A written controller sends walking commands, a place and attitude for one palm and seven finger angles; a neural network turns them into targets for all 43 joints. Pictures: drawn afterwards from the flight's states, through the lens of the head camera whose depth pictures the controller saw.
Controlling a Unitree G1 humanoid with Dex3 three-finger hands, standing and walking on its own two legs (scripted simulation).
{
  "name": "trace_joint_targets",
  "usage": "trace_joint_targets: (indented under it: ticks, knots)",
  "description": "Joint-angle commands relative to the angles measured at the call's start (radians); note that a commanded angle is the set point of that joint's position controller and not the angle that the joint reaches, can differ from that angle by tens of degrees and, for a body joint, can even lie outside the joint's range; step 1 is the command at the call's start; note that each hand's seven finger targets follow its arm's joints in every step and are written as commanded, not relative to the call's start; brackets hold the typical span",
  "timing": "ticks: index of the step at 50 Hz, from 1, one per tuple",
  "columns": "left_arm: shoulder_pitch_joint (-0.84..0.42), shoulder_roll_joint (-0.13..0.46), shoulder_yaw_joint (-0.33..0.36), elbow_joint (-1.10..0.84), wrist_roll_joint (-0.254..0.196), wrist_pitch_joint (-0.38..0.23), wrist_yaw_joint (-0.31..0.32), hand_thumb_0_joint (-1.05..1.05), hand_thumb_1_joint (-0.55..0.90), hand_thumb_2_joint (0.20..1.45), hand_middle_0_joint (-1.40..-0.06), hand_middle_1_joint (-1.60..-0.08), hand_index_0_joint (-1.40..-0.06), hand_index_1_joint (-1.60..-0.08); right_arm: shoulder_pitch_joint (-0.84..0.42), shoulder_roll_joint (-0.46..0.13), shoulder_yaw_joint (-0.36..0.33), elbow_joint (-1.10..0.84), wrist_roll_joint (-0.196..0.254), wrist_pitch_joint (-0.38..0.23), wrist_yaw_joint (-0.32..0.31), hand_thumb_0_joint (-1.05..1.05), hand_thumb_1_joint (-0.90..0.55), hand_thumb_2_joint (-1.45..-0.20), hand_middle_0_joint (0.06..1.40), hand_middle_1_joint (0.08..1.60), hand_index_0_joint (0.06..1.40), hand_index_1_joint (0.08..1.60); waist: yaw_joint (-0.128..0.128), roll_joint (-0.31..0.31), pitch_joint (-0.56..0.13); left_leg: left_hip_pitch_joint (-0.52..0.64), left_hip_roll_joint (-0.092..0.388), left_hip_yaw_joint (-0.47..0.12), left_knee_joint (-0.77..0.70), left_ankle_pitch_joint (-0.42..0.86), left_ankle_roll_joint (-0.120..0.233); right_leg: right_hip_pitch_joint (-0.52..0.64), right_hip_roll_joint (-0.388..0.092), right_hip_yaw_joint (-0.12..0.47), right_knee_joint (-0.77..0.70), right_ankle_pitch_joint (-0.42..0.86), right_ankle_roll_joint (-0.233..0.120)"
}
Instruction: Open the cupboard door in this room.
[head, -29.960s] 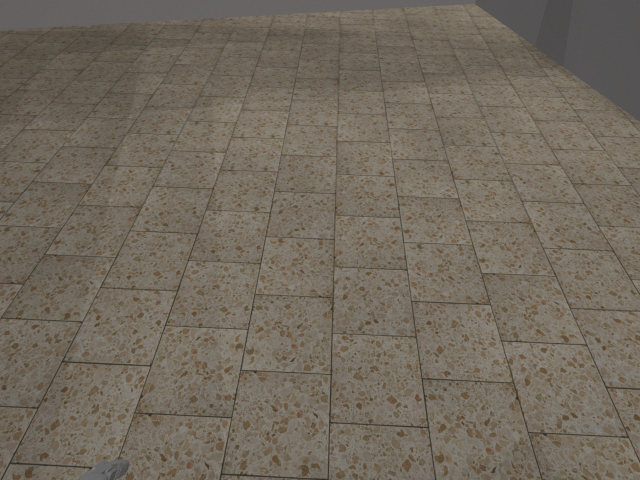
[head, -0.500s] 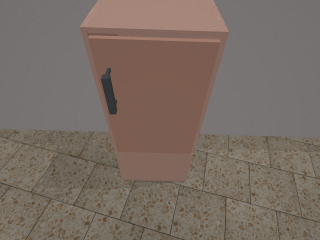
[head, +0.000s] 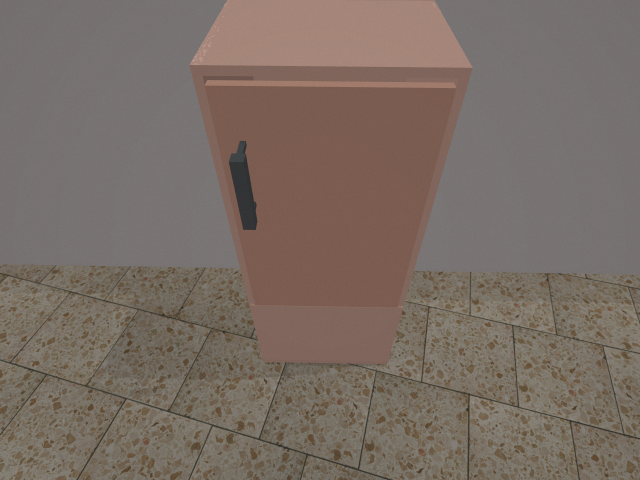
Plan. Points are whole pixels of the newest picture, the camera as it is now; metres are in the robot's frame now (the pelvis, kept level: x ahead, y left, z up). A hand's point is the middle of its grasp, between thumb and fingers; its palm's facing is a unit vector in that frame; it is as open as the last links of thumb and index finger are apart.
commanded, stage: come to a stop and stand still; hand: left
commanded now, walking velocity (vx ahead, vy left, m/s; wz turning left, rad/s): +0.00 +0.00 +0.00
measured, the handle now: (246, 186) +0.57 +0.16 +0.04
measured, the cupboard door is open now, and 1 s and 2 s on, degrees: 0 0 0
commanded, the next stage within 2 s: look again from close up in 0.24 s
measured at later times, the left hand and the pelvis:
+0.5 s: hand out of the picture +0.01 +0.16 -0.17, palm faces +0.00 -0.98 -0.19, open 7.3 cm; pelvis +0.01 -0.01 +0.01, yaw -1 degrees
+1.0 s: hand out of the picture +0.03 +0.15 -0.17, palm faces +0.00 -0.98 -0.20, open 7.3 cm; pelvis +0.04 -0.02 +0.00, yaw -1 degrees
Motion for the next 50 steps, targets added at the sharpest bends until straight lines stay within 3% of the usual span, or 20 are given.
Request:
trace_joint_targets:
  ticks: [1,2,6,19,27,38,46,48,49,50]
  knots:
    - [0.041,0.094,0.013,-0.037,-0.003,-0.01,-0.006,0.0,0.9,0.9,-0.2,-0.3,-0.2,-0.3,0.041,-0.099,-0.003,-0.039,-0.001,-0.013,0.006,0.0,-0.9,-0.9,0.2,0.3,0.2,0.3,0.007,-0.013,0.101,-0.117,0.142,-0.191,-0.246,-0.054,-0.002,0.01,-0.04,0.079,-0.094,-0.006,-0.049]
    - [0.041,0.096,0.014,-0.034,-0.001,-0.011,-0.007,0.0,0.9,0.9,-0.2,-0.3,-0.2,-0.3,0.042,-0.096,-0.003,-0.037,-0.002,-0.015,0.006,0.0,-0.9,-0.9,0.2,0.3,0.2,0.3,0.008,0.004,0.1,-0.114,0.141,-0.191,-0.252,-0.043,-0.001,0.016,-0.041,0.077,-0.093,0.011,-0.05]
    - [0.05,0.094,0.012,-0.019,-0.003,-0.014,-0.009,0.0,0.9,0.9,-0.2,-0.3,-0.2,-0.3,0.051,-0.103,0.003,-0.015,0.0,-0.019,0.006,0.0,-0.9,-0.9,0.2,0.3,0.2,0.3,0.007,-0.025,0.078,-0.084,0.136,-0.182,-0.258,-0.03,-0.004,0.024,-0.049,0.086,-0.109,0.022,-0.046]
    - [0.067,0.083,0.013,0.042,-0.008,-0.023,-0.003,0.0,0.9,0.9,-0.2,-0.3,-0.2,-0.3,0.085,-0.069,0.012,0.084,0.005,-0.031,-0.005,0.0,-0.9,-0.9,0.2,0.3,0.2,0.3,0.006,-0.026,0.028,0.009,0.135,-0.136,-0.202,0.201,-0.009,0.06,-0.064,0.092,-0.107,0.15,-0.046]
    - [0.072,0.071,0.014,0.063,-0.006,-0.022,0.0,0.0,0.9,0.9,-0.2,-0.3,-0.2,-0.3,0.094,-0.045,0.012,0.12,0.006,-0.029,-0.01,0.0,-0.9,-0.9,0.2,0.3,0.2,0.3,0.009,-0.022,0.055,0.007,0.135,-0.124,-0.19,0.221,-0.012,0.063,-0.063,0.09,-0.109,0.176,-0.049]
    - [0.075,0.073,0.018,0.064,-0.007,-0.026,0.002,0.0,0.9,0.9,-0.2,-0.3,-0.2,-0.3,0.094,-0.037,0.009,0.134,0.005,-0.028,-0.015,0.0,-0.9,-0.9,0.2,0.3,0.2,0.3,0.006,-0.034,0.035,0.041,0.136,-0.112,-0.164,0.279,-0.018,0.076,-0.07,0.095,-0.102,0.271,-0.056]
    - [0.071,0.077,0.02,0.064,-0.008,-0.025,0.0,0.0,0.9,0.9,-0.2,-0.3,-0.2,-0.3,0.086,-0.039,0.008,0.138,0.004,-0.027,-0.017,0.0,-0.9,-0.9,0.2,0.3,0.2,0.3,0.008,-0.022,0.039,0.047,0.139,-0.11,-0.168,0.27,-0.02,0.077,-0.068,0.097,-0.113,0.26,-0.058]
    - [0.073,0.081,0.021,0.064,-0.006,-0.027,0.0,0.0,0.9,0.9,-0.2,-0.3,-0.2,-0.3,0.085,-0.041,0.008,0.137,0.004,-0.027,-0.017,0.0,-0.9,-0.9,0.2,0.3,0.2,0.3,0.007,-0.03,0.032,0.058,0.14,-0.107,-0.16,0.297,-0.022,0.081,-0.07,0.096,-0.108,0.296,-0.059]
    - [0.144,0.104,0.022,0.1,0.0,-0.038,0.043,0.0,0.9,0.9,-0.2,-0.3,-0.2,-0.3,-0.005,-0.087,-0.003,0.065,0.019,-0.024,-0.008,0.0,-0.9,-0.9,0.2,0.3,0.2,0.3,0.033,-0.073,0.05,-0.026,0.157,-0.076,0.054,0.45,-0.055,0.063,-0.118,0.147,-0.097,0.688,-0.03]
    - [-0.591,0.312,0.114,-1.445,-0.195,-0.253,0.029,0.0,0.877,0.89,-0.202,-0.315,-0.202,-0.315,0.026,-0.254,-0.023,-0.282,0.066,-0.181,-0.046,0.0,-0.9,-0.9,0.2,0.3,0.2,0.3,-0.075,0.128,-0.43,0.211,0.043,-0.115,-0.068,0.568,-0.036,0.147,-0.014,0.092,-0.015,0.575,-0.052]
